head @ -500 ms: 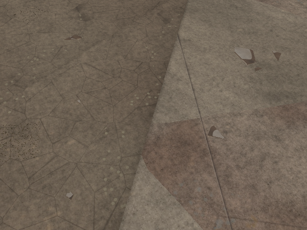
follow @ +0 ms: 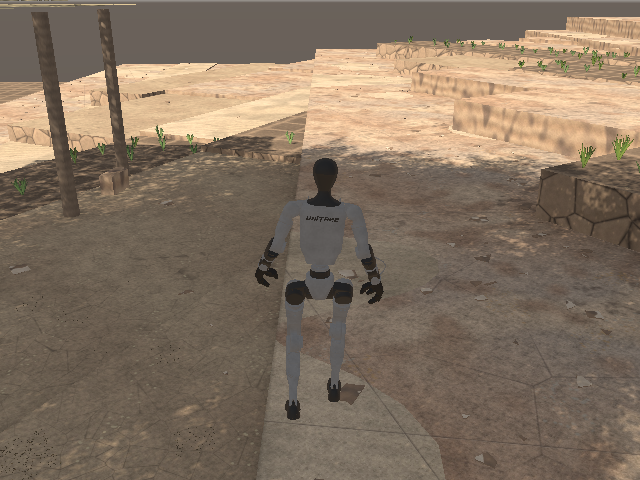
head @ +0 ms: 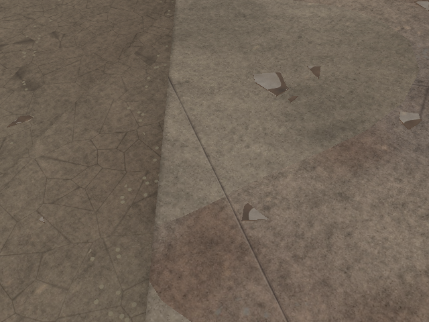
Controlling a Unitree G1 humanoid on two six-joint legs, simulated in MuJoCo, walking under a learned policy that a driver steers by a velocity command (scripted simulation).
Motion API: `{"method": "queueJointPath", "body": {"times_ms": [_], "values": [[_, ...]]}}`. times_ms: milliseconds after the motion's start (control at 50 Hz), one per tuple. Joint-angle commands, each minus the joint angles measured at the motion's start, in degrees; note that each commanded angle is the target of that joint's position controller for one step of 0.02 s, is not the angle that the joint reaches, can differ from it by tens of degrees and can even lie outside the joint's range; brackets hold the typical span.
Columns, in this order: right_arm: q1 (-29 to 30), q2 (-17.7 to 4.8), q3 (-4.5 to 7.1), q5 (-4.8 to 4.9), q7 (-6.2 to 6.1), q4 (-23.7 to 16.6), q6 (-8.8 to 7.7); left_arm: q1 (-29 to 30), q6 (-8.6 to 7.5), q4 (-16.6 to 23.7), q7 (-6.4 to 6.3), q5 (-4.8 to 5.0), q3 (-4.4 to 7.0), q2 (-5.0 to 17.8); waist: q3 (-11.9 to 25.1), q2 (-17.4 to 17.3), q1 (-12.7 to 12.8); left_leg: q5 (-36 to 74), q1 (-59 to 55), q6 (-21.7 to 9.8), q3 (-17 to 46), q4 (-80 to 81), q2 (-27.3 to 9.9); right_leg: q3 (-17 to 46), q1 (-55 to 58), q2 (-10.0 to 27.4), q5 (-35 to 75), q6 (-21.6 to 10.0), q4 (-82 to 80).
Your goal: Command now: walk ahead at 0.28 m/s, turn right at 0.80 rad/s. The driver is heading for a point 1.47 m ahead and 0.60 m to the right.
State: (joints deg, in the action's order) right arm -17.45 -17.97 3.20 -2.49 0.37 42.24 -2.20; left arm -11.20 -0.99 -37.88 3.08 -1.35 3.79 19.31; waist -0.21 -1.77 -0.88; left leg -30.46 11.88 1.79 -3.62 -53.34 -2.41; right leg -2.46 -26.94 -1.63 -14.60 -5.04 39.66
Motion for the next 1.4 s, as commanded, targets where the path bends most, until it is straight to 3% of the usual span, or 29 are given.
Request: {"method": "queueJointPath", "body": {"times_ms": [20,40,80,140,360,440,460,480,500,520,560,640,740,780,840,860,880,900,920,960,1160,1200,1220,1240,1260,1280,1320,1340,1400], "values": [[5.9,-4.7,-0.02,0.16,0.46,-8.3,-1.52,-12.8,0.02,1.6,-1.73,1.67,4.25,13.4,5.7,7.0,4.9,2.8,35.2,-0.3,8.1,-24.3,1.6,36.5,34.3,18.5,22.4,-14.2,-19.5],[5.4,-4.6,-0.19,0.32,0.15,-7.3,-1.46,-10.2,0.26,1.6,-1.99,1.78,3.59,10.7,3.1,2.1,2.8,6.7,31.9,0.1,7.4,-19.6,-0.8,28.9,28.7,15.4,32.4,-11.9,-18.1],[3.5,-4.9,-0.36,-0.55,-0.23,-6.0,0.2,-5.1,0.62,2.8,-2.59,1.92,2.6,7.9,3.3,2.8,0.0,9.4,25.0,1.9,6.2,-14.9,-1.8,21.7,21.2,10.2,41.1,-9.0,-18.5],[3.1,-4.6,-0.73,-0.2,-0.31,-5.5,2.4,-6.4,0.67,1.8,-3.0,1.64,3.06,9.3,5.0,2.9,-0.3,12.4,23.9,3.1,5.2,-12.5,-0.5,19.9,19.6,7.6,48.2,-8.0,-17.5],[17.0,-5.8,-2.1,1.1,-1.13,-9.5,1.93,-10.0,3.32,0.4,-4.85,1.19,3.74,9.9,2.1,6.6,4.7,18.5,27.3,0.9,9.7,7.8,5.7,32.8,26.3,3.7,44.8,-3.2,-10.5],[11.9,-7.6,-1.9,1.73,-2.22,-8.5,0.57,-4.2,3.2,2.0,-4.73,0.66,3.77,10.5,1.6,9.0,1.3,19.4,10.6,-1.1,10.9,22.4,7.7,37.3,20.6,0.4,38.8,0.6,-7.3],[7.4,-8.4,-1.51,1.48,-2.93,-7.7,-0.01,-1.5,2.64,2.7,-4.46,1.35,3.53,10.3,2.6,8.2,-1.8,25.2,0.2,-2.1,11.4,29.3,6.3,36.2,16.0,-1.8,37.0,2.6,-3.0],[3.2,-11.1,-0.65,1.28,-3.75,-7.4,-0.39,-4.3,2.0,3.0,-4.06,2.49,2.5,6.4,8.6,-1.2,-2.0,30.3,-14.5,-5.1,20.2,31.9,-5.9,29.0,10.2,-5.1,16.5,4.9,9.4],[4.9,-14.7,-0.2,2.25,-3.85,-9.6,0.81,-12.0,2.39,3.5,-4.44,2.63,1.83,3.3,14.7,-13.3,2.1,45.8,-23.0,-12.7,40.2,33.1,-22.8,16.5,-0.1,-14.4,-28.5,6.1,20.6],[3.2,-11.4,-0.14,2.85,-3.65,-8.2,1.74,-12.7,3.02,1.4,-4.5,-0.4,2.89,9.0,15.1,-9.1,1.2,49.0,-19.2,-16.5,42.4,31.3,-23.3,12.8,-2.2,-9.3,-26.4,6.7,27.5],[8.1,-4.9,-1.69,2.24,-3.72,-9.3,2.84,-7.3,4.0,0.5,-3.24,-0.44,3.47,10.0,5.9,-2.8,1.5,40.8,-8.9,-13.7,25.7,32.6,-15.7,10.5,-2.1,-4.7,-15.6,7.3,30.4],[7.3,-5.6,-1.16,1.03,-2.72,-7.5,2.16,-5.2,5.19,1.0,-1.52,1.02,1.73,5.7,3.5,-6.4,1.3,44.8,-1.3,-13.4,15.1,34.3,-9.6,8.0,2.1,-5.1,-11.8,8.2,29.2],[8.7,-4.0,-1.81,1.07,-0.58,-5.0,1.16,-3.8,5.88,-0.1,-2.64,0.09,-1.45,1.1,3.7,-9.0,2.4,30.6,2.2,-12.5,15.6,36.5,-6.7,5.5,10.9,-3.0,-13.4,6.0,4.4],[5.8,-8.3,0.12,0.77,0.47,-3.8,2.46,-1.8,5.73,0.1,-3.63,0.35,-1.51,2.5,1.7,-11.3,0.7,30.2,2.4,-12.8,19.5,35.6,-5.8,2.8,12.0,-4.3,-11.8,5.6,-1.5],[5.0,-9.8,1.51,2.09,1.13,-3.4,3.88,-5.3,4.12,-0.7,-4.61,0.36,-1.7,3.0,1.9,-7.2,3.2,27.9,6.8,-9.3,23.0,32.5,-4.3,3.4,20.5,-3.9,-0.7,3.4,-17.8],[4.7,-7.8,1.3,2.59,0.96,-4.1,3.72,-6.0,3.34,-0.6,-5.08,-0.27,-1.16,5.8,3.2,-2.9,3.2,20.6,12.4,-6.3,22.0,29.9,-2.2,8.8,26.4,2.0,-2.1,1.8,-20.8],[6.2,-3.4,0.37,3.48,1.13,-6.6,3.28,-5.6,3.13,0.2,-5.64,-1.03,0.02,10.9,3.1,10.5,3.4,8.6,21.3,-2.7,13.8,19.5,4.4,22.0,28.4,15.4,-7.3,-3.1,-25.6],[5.7,-4.9,0.9,2.42,0.43,-6.3,3.47,-1.0,3.42,0.9,-5.69,-1.15,0.54,11.3,-0.2,16.2,3.2,-1.9,21.2,-1.8,4.9,4.2,8.3,26.7,18.1,24.0,1.1,-9.0,-27.7],[3.9,-7.3,2.06,1.53,0.17,-4.9,3.98,1.6,3.04,2.2,-5.73,-1.07,-0.96,6.2,-1.4,10.2,1.3,-1.9,19.1,-1.7,6.5,-5.5,5.6,22.4,15.3,22.6,11.9,-10.3,-25.7],[-1.2,-6.4,2.71,1.54,0.53,-2.3,5.16,6.3,2.48,3.2,-6.0,-0.34,-2.29,1.6,-1.1,8.1,-2.3,3.0,18.6,-1.0,5.2,-12.9,4.4,11.9,16.4,16.8,23.7,-7.4,-22.6],[6.6,-2.7,1.66,2.6,3.21,-8.5,6.55,0.0,1.44,1.3,-4.62,-0.31,0.68,6.0,2.3,12.7,2.6,5.2,10.4,-1.6,-2.6,12.1,3.4,0.3,23.5,18.6,30.3,-3.9,-13.4],[4.3,-2.7,1.96,2.08,2.82,-8.5,6.07,0.4,1.36,1.1,-4.16,0.73,1.17,6.4,3.1,10.3,0.2,10.7,3.8,-3.2,-3.5,21.1,4.6,-2.9,19.8,18.6,26.3,-0.9,-6.3],[0.5,-4.2,2.51,1.28,2.07,-7.2,5.3,-1.3,1.27,0.5,-3.83,0.93,1.34,6.1,4.8,4.2,-2.1,18.3,-4.2,-4.6,1.4,28.5,4.1,-6.0,13.9,16.5,18.4,2.5,3.0],[-1.8,-12.6,4.38,0.88,1.18,-7.6,4.43,-2.9,1.48,2.4,-3.53,0.3,0.57,3.1,5.0,-11.0,-1.9,34.4,-13.4,-8.5,22.8,33.6,-9.8,-9.2,-1.8,10.2,-8.9,6.8,18.2],[-5.2,-17.9,5.77,2.04,1.49,-8.4,4.11,2.2,2.59,6.2,-4.3,-0.68,-0.61,1.0,7.7,-16.2,-4.8,52.8,-13.3,-19.7,37.6,33.6,-21.4,-1.5,-11.9,1.4,-26.5,8.3,26.3],[-7.1,-13.6,4.62,2.84,1.35,-7.6,4.11,3.1,3.23,4.8,-4.51,-0.57,-0.18,3.1,7.9,-5.2,-5.4,63.4,-16.0,-21.2,28.7,30.3,-20.2,2.7,-11.9,4.5,-23.1,7.9,32.0],[2.6,-5.9,1.84,2.05,-0.18,-8.3,4.59,3.2,3.0,2.5,-4.49,0.91,-0.58,2.5,3.0,-4.1,-1.7,46.8,-7.3,-16.7,19.2,33.8,-13.1,4.0,-8.0,6.3,-12.3,7.1,27.7],[6.7,-3.3,0.7,2.34,-0.81,-8.6,4.43,1.4,3.28,1.0,-4.21,0.34,-0.26,3.1,2.2,-5.6,0.2,46.7,-5.0,-14.2,15.2,34.3,-10.1,2.7,-4.7,5.9,-8.9,6.9,25.6],[8.0,0.1,-1.68,0.96,-1.4,-7.6,2.81,-4.3,4.7,-3.5,-2.63,1.2,-0.79,1.2,3.0,-2.8,1.4,47.0,-2.6,-11.4,6.7,36.5,-8.5,4.6,4.9,2.8,-4.7,6.8,19.1]]}}
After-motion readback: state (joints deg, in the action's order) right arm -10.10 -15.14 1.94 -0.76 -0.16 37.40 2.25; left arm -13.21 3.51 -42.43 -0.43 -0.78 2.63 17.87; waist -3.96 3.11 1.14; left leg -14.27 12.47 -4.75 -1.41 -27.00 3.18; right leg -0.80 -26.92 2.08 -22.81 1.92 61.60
